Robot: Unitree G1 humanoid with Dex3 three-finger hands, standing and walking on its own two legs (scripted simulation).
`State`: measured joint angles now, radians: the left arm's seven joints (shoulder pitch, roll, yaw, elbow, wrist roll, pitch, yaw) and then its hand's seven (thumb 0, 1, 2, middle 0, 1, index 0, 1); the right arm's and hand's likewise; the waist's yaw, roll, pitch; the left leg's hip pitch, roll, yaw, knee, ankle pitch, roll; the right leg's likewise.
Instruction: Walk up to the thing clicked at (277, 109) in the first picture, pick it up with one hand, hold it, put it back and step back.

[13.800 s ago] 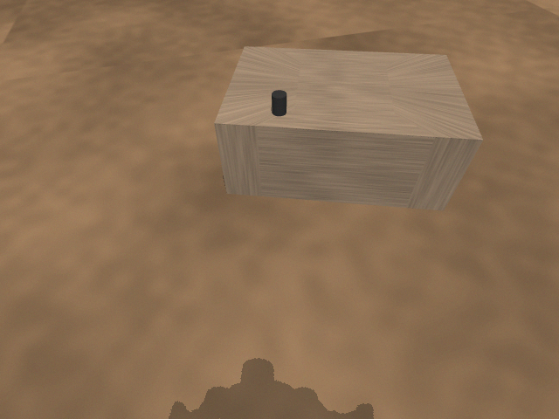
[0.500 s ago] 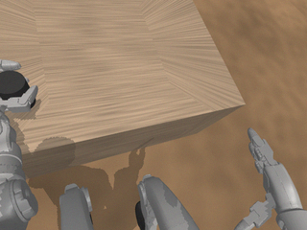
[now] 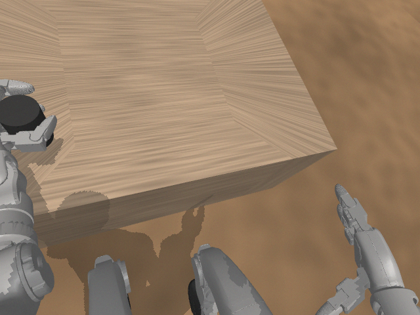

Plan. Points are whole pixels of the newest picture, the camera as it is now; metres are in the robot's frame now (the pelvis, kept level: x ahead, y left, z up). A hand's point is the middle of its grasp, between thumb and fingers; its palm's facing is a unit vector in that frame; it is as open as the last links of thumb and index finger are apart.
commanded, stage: lift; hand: left
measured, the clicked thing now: (27, 124) +0.50 +0.23 -0.04
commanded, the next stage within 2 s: hold in 1.56 s
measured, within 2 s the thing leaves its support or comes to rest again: neither
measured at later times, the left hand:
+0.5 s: hand (15, 111) +0.49 +0.22 +0.02, palm faces +0.21 -0.98 +0.01, open 8.5 cm
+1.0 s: hand (0, 132) +0.40 +0.20 +0.11, palm faces +0.19 -0.98 +0.00, open 8.5 cm
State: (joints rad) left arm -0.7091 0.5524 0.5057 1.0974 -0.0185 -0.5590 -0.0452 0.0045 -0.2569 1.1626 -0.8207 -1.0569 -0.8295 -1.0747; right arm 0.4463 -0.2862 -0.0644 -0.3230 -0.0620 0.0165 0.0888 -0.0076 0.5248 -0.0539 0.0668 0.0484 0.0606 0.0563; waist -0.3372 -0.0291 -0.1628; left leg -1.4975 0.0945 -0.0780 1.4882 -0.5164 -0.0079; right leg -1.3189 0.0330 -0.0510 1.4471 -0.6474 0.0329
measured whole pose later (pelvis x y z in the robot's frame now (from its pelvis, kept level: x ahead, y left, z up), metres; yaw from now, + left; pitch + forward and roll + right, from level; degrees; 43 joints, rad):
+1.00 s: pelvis +0.02 +0.00 +0.08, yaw +3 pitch +17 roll -3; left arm -0.30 0.25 0.27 0.61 -0.12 -0.41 -0.03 0.00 -0.26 1.16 -0.82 -1.06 -0.83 -1.08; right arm 0.45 -0.23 -0.08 -0.05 -0.02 0.09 0.02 -0.01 0.53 -0.05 0.06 0.05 0.06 0.06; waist -0.12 -0.01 -0.13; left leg -0.99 0.07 -0.01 1.13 -0.44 0.00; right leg -0.84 0.00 0.00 1.11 -0.55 0.04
